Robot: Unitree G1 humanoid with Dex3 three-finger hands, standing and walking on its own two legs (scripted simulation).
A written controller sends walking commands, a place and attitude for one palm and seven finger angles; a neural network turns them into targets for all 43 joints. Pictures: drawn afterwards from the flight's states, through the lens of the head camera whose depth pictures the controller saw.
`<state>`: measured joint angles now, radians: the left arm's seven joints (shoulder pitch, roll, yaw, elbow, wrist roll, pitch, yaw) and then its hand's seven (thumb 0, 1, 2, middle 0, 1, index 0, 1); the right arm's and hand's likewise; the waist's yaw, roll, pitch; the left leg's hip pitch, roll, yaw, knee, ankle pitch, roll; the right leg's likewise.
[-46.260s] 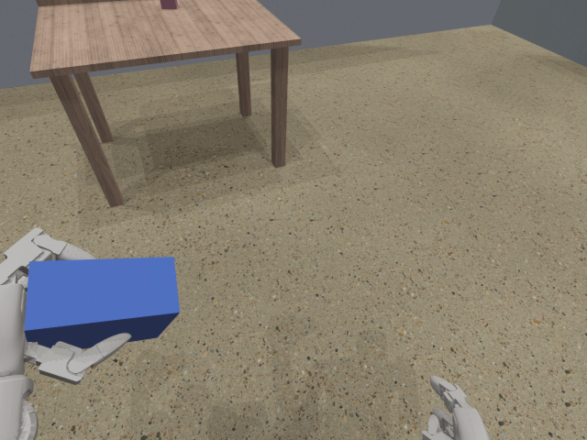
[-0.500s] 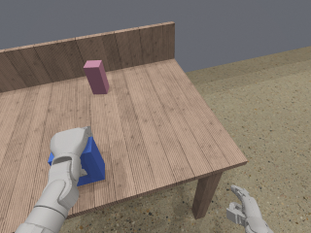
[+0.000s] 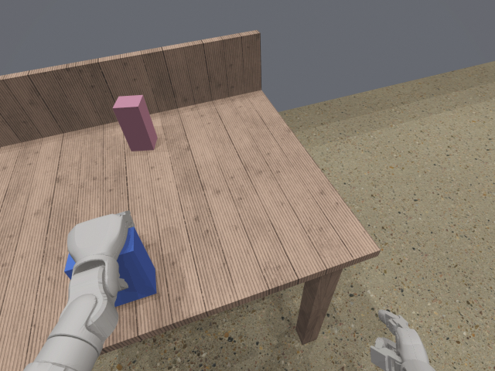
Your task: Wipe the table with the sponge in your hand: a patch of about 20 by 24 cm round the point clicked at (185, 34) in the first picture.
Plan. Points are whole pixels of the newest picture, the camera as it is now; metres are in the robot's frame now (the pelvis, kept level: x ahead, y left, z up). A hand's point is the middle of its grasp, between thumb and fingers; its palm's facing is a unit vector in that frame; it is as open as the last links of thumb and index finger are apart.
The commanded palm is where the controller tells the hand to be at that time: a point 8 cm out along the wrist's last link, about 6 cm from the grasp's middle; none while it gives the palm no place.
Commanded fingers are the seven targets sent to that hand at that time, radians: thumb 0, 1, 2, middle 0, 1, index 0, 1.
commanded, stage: lower the sponge onto the table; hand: left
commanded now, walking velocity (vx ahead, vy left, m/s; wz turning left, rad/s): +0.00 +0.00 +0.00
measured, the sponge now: (119, 277) +0.27 +0.28 -0.03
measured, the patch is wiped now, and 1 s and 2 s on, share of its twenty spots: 0.00 0.15 0.45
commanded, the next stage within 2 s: wipe forward along the first lane in 0.30 s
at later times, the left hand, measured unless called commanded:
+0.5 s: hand (110, 255) +0.29 +0.29 +0.01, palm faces -0.10 -0.06 -0.99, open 10.4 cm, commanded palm +0.27 +0.29 +0.07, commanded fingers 0.00 0.10 1.30 -1.20 -1.60 -1.20 -1.60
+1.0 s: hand (108, 232) +0.34 +0.32 +0.01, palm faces -0.13 -0.01 -0.99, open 10.4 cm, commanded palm +0.32 +0.31 +0.05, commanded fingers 0.00 0.10 1.30 -1.20 -1.60 -1.20 -1.60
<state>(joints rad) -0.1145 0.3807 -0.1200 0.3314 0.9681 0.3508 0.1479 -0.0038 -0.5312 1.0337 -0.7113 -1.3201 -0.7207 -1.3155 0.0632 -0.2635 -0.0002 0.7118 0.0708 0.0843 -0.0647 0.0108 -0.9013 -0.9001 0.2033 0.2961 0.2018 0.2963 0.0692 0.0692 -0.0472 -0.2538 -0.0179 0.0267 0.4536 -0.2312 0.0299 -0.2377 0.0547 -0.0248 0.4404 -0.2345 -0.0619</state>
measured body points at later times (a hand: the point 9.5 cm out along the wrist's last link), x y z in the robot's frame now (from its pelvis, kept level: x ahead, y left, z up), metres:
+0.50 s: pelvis -0.01 +0.00 +0.00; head +0.00 -0.02 +0.45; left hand +0.29 +0.29 +0.07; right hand +0.20 -0.22 -0.11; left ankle +0.00 +0.10 -0.74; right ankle +0.00 -0.08 -0.74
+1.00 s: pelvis -0.02 +0.01 -0.01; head +0.01 -0.01 +0.44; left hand +0.34 +0.31 +0.07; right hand +0.11 -0.26 -0.14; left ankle +0.00 +0.10 -0.74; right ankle +0.00 -0.08 -0.74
